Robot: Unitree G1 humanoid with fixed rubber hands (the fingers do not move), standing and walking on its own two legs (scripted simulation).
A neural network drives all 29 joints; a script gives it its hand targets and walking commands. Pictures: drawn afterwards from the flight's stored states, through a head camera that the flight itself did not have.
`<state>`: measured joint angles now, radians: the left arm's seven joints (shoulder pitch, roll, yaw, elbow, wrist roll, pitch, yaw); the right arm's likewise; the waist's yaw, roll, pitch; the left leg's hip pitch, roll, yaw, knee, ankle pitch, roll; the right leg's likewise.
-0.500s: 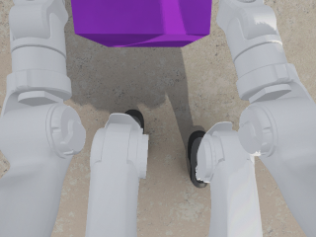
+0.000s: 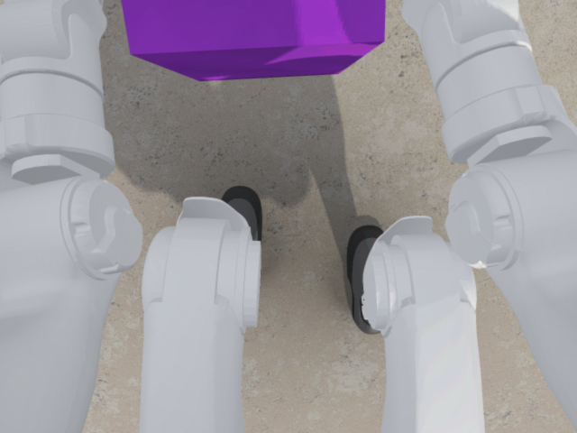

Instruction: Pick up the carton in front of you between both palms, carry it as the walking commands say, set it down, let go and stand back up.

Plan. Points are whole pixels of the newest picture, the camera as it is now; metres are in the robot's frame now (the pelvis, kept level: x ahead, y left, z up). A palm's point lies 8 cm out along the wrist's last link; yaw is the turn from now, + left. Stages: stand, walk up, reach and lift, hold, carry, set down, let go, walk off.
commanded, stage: set down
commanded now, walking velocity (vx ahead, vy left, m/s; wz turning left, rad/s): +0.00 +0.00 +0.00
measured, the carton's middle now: out of the picture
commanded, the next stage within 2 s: let go in 1.78 s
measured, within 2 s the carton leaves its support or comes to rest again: neither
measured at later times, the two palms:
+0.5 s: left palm out of the picture +0.52 +0.28 -0.18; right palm out of the picture +0.57 -0.03 -0.18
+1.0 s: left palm out of the picture +0.54 +0.33 -0.10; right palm out of the picture +0.61 -0.05 -0.09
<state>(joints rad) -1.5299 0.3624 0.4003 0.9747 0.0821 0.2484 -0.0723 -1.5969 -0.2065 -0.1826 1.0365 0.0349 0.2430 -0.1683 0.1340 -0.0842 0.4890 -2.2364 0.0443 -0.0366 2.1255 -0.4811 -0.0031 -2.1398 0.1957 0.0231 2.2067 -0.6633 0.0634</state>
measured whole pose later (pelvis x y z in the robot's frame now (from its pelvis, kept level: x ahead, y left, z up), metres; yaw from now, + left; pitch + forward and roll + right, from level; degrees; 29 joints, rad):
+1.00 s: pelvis +0.01 +0.00 +0.03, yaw +1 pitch +38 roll -3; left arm -1.49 0.50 0.29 1.00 -0.12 0.17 -0.02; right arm -1.49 -0.30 -0.11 0.87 0.12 0.24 -0.19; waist 0.10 -0.06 0.35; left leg -2.21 0.00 -0.04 2.04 -0.48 0.00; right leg -2.09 0.13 0.01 2.12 -0.69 0.05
